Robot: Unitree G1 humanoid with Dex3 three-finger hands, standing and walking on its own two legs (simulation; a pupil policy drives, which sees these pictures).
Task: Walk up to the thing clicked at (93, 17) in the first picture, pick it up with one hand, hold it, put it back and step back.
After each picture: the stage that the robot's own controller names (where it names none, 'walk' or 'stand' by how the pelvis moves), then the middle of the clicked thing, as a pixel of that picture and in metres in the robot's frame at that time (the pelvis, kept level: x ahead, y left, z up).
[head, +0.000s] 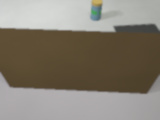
stand; (96, 10) +0.91 -0.08 -0.02
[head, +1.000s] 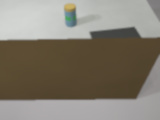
walk; (70, 15) +0.82 +0.11 +0.00
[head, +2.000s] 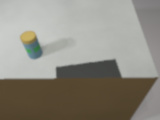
stand; (32, 45) +0.54 +0.26 -0.01
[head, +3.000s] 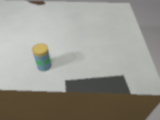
stand; (42, 57) +0.52 +0.20 -0.02
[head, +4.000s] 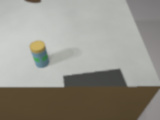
stand; (40, 54) +0.54 +0.21 -0.02
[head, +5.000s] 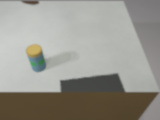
stand; (36, 58) +0.52 +0.22 -0.03
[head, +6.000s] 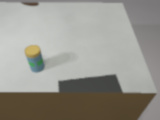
stand; (35, 59) +0.52 +0.23 -0.03
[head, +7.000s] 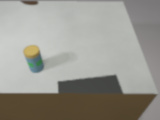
stand; (34, 59) +0.51 +0.23 -0.03
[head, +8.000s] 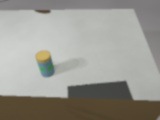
rise first; (45, 64) +0.51 +0.21 -0.02
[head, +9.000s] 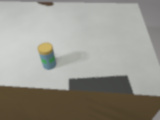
go down; (47, 56) +0.53 +0.21 -0.02
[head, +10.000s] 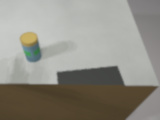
go down; (31, 47) +0.53 +0.19 -0.01
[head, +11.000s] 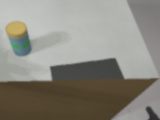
go down; (19, 39) +0.52 +0.20 +0.03
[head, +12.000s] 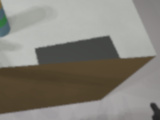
close in; out of the picture +0.53 +0.21 +0.07
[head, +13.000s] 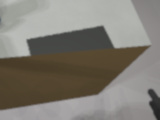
close; out of the picture +0.56 +0.21 +0.09
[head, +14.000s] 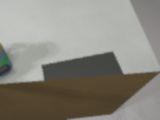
lift; out of the picture +0.42 +0.24 +0.06
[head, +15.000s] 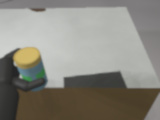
lift; (32, 70) +0.32 +0.16 +0.17
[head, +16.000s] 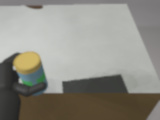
hold; (32, 74) +0.31 +0.16 +0.15
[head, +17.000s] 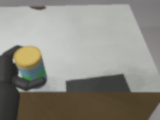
hold; (32, 68) +0.32 +0.15 +0.17
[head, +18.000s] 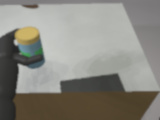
crouch; (31, 48) +0.40 +0.16 +0.17
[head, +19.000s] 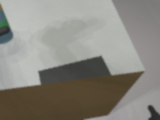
lower; out of the picture +0.51 +0.20 +0.14
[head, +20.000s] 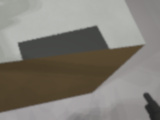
lower; out of the picture +0.55 +0.22 +0.09
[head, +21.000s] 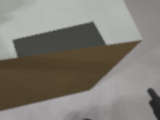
lower; out of the picture +0.56 +0.22 +0.09
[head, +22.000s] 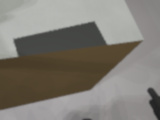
lower; out of the picture +0.56 +0.22 +0.09
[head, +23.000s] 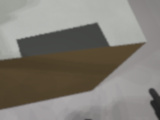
lower; out of the picture +0.55 +0.22 +0.09
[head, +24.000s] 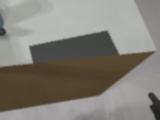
withdraw; out of the picture +0.54 +0.20 +0.08
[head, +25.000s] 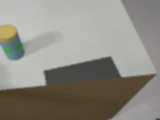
sink last; (11, 43) +0.50 +0.22 +0.04
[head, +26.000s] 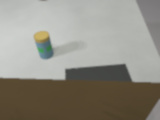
stand; (44, 45) +0.56 +0.21 +0.03
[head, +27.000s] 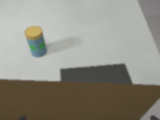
stand; (36, 42) +0.53 +0.21 +0.04
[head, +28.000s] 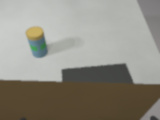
stand; (37, 42) +0.53 +0.20 +0.04
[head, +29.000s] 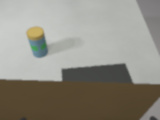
stand; (37, 42) +0.54 +0.20 +0.04
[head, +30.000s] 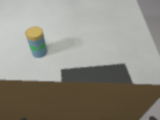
stand; (37, 42) +0.53 +0.20 +0.04
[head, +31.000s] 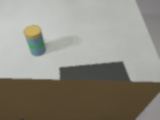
stand; (35, 41) +0.54 +0.20 +0.04
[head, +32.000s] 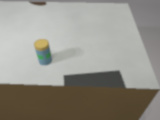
stand; (43, 52) +0.57 +0.20 -0.02
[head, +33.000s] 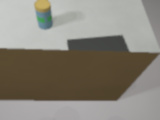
walk; (44, 15) +0.66 +0.17 -0.01
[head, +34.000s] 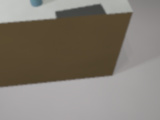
walk; out of the picture +0.88 +0.28 +0.01
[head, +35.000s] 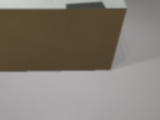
stand; out of the picture +1.13 +0.24 -0.01
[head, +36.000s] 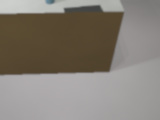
stand; out of the picture +1.13 +0.25 -0.03
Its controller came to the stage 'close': yes
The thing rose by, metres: 0.20
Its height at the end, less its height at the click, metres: +0.00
